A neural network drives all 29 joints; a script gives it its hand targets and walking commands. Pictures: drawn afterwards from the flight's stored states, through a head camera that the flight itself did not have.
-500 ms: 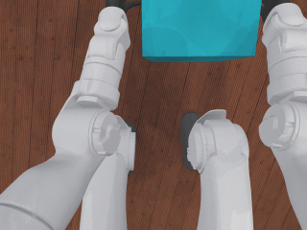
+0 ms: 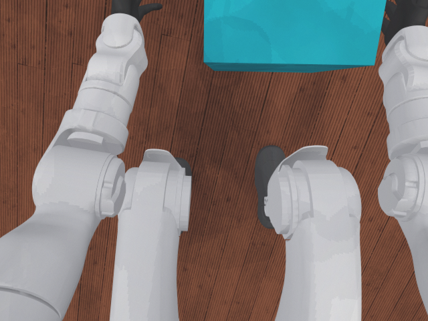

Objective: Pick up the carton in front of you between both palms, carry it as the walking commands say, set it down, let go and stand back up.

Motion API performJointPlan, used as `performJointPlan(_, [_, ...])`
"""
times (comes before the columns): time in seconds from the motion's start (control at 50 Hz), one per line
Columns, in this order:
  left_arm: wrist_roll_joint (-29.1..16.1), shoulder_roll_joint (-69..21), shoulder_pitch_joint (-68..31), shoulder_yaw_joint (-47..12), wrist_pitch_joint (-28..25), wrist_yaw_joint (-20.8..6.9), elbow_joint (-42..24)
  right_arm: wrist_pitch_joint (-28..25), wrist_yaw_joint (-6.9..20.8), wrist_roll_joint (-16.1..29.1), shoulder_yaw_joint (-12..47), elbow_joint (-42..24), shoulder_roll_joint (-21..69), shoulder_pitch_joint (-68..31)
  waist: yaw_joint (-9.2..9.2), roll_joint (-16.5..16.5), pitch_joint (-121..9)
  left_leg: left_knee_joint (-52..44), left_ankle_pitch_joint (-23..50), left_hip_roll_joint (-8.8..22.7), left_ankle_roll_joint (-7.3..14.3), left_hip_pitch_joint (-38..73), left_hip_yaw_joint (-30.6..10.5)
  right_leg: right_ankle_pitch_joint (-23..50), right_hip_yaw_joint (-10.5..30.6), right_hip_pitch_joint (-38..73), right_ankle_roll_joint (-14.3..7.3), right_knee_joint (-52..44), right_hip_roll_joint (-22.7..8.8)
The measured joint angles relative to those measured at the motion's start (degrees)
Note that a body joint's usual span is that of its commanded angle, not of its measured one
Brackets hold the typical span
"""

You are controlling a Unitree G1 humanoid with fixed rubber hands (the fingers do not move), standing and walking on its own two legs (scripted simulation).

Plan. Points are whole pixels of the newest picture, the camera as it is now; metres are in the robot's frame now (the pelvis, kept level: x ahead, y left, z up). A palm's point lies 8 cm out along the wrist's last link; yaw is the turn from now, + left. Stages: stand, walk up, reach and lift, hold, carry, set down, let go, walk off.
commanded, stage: set down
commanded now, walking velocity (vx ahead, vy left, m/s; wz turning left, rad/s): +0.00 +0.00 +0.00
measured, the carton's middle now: (276, 2) +0.53 -0.12 -0.25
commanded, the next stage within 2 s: let go in 1.08 s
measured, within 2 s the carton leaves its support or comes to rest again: neither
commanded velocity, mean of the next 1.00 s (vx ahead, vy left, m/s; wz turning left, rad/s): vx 0.00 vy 0.00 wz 0.00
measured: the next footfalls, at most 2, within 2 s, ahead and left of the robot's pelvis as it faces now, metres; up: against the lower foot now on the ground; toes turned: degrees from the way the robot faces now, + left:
none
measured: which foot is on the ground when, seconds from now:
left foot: down 0.00-1.00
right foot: down 0.00-1.00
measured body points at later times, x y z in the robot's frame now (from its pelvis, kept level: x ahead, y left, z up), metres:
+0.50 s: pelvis +0.01 +0.00 +0.09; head +0.33 -0.06 +0.40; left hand +0.55 +0.08 -0.03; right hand +0.51 -0.30 -0.04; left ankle +0.11 +0.12 -0.34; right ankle +0.12 -0.12 -0.34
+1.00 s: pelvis +0.03 -0.01 +0.22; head +0.33 -0.06 +0.56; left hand +0.55 +0.09 +0.11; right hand +0.50 -0.31 +0.11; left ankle +0.11 +0.12 -0.34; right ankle +0.12 -0.12 -0.34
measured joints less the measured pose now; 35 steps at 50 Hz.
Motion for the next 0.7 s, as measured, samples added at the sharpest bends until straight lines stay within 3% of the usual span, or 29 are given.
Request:
performJointPlan(0.08, [-2.9, 0.5, 0.7, -2.1, 1.1, 0.6, -3.8, 0.7, 0.6, 2.4, 1.2, -3.0, -1.5, -0.2, -0.39, 0.4, 0.2, 0.0, 0.4, -0.1, 0.1, 0.2, 0.1, 0.3, 0.1, 0.4, 0.2, 0.0, -0.1])
performJointPlan(0.16, [-1.5, -1.0, 1.0, -0.3, 2.7, 1.8, -7.7, 2.8, 1.5, 2.9, 1.6, -6.4, -2.0, -0.4, -0.38, 0.1, -1.4, -1.0, 0.5, 0.7, 0.4, 1.0, 0.4, 0.9, 0.4, 0.8, 0.5, -1.2, 0.7])
performJointPlan(0.26, [2.8, -4.1, 3.5, 3.7, 5.1, 3.0, -11.4, 6.2, 1.9, 0.6, 0.6, -11.2, -0.4, 1.9, -0.41, -0.2, -6.1, -4.9, 0.2, 1.9, 1.1, 3.7, 0.8, 1.1, 0.9, 3.0, 0.8, -5.0, 1.7])
performJointPlan(0.38, [6.9, -6.3, 6.4, 8.4, 5.7, 2.1, -10.1, 7.7, 2.3, -3.5, -1.8, -12.1, 2.3, 5.5, -0.1, -0.3, -14.0, -12.0, 0.6, 2.7, 1.5, 6.4, 0.9, 1.3, 1.4, 5.4, 0.8, -11.7, 2.2])
performJointPlan(0.5, [8.0, -6.8, 9.1, 9.6, 5.3, 1.3, -10.9, 7.7, 2.7, -5.5, -3.3, -13.6, 3.5, 8.5, 0.23, -0.4, -19.1, -18.2, 1.6, 2.9, 1.6, 8.5, 0.7, 1.9, 1.5, 7.7, 0.6, -17.6, 2.1])
performJointPlan(0.7, [8.6, -7.5, 14.2, 8.8, 7.4, 1.4, -17.6, 9.9, 4.2, -6.1, -4.9, -19.6, 3.9, 13.0, 0.41, -0.8, -22.6, -27.6, 3.5, 3.4, 1.8, 14.1, 0.1, 3.3, 1.3, 13.5, 0.5, -27.0, 2.1])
